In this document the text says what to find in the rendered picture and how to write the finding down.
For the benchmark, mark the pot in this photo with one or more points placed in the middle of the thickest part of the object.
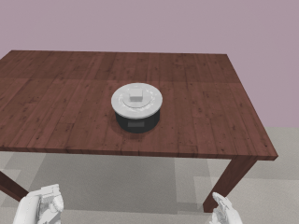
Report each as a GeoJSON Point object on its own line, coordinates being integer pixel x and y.
{"type": "Point", "coordinates": [138, 125]}

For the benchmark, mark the lid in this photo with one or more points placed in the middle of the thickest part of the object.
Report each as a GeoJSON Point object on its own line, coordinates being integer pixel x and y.
{"type": "Point", "coordinates": [136, 109]}

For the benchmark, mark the robot left hand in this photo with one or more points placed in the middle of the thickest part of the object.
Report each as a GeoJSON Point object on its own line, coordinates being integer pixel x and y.
{"type": "Point", "coordinates": [45, 204]}

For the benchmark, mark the table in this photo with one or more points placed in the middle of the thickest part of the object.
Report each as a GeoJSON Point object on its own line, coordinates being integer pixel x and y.
{"type": "Point", "coordinates": [59, 101]}

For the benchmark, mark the robot right hand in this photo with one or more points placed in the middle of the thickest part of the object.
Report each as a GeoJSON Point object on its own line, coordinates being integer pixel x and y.
{"type": "Point", "coordinates": [230, 215]}

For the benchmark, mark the knob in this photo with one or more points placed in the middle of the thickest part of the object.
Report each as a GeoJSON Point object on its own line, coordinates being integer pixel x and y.
{"type": "Point", "coordinates": [136, 94]}

